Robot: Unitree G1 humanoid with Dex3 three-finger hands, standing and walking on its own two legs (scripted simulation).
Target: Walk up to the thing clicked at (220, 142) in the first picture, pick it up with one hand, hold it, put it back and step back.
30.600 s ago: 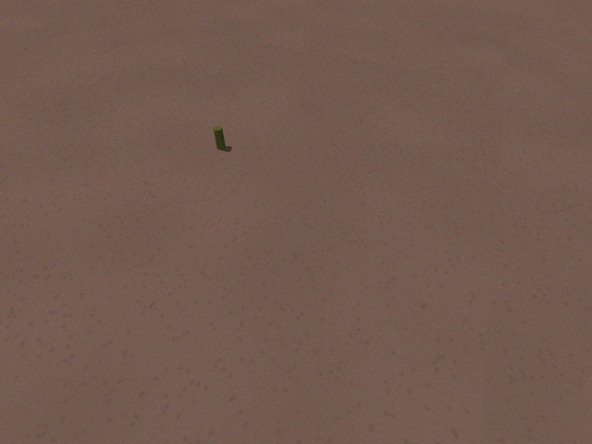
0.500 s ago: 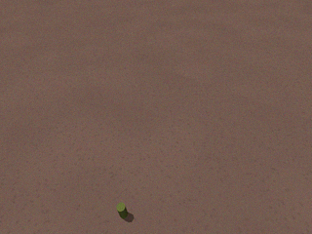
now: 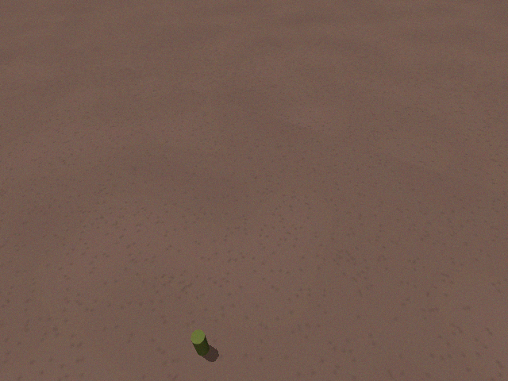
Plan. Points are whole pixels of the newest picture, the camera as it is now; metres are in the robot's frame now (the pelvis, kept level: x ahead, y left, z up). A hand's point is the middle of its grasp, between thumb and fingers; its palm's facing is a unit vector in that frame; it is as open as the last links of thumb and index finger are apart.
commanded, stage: stand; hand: left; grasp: from the side
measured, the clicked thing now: (200, 343) +0.43 +0.22 -0.72
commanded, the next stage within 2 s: step back in 1.14 s
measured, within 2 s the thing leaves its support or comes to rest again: neither
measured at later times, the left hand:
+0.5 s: hand out of the picture +0.09 +0.24 -0.15, palm faces -0.01 -0.94 -0.33, open 7.4 cm
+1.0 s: hand out of the picture +0.09 +0.24 -0.15, palm faces -0.02 -0.94 -0.34, open 7.4 cm
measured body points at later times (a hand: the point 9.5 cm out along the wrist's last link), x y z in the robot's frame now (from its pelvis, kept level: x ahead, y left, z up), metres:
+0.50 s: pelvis +0.02 +0.00 +0.00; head +0.02 -0.01 +0.45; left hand +0.09 +0.29 -0.13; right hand +0.08 -0.30 -0.14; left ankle +0.02 +0.13 -0.75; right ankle +0.02 -0.13 -0.75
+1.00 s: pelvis +0.02 +0.00 +0.00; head +0.03 -0.01 +0.45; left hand +0.09 +0.29 -0.13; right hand +0.09 -0.30 -0.14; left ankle +0.02 +0.13 -0.75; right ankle +0.02 -0.13 -0.75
